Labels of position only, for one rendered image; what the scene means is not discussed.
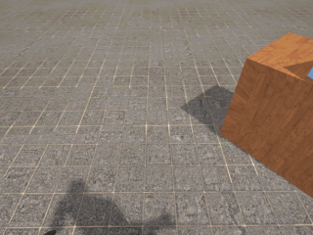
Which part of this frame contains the pedestal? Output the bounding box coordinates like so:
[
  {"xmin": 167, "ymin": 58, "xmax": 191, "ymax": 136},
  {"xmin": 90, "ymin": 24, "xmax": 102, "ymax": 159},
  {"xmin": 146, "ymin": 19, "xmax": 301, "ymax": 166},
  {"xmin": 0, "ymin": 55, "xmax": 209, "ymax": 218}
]
[{"xmin": 220, "ymin": 32, "xmax": 313, "ymax": 198}]

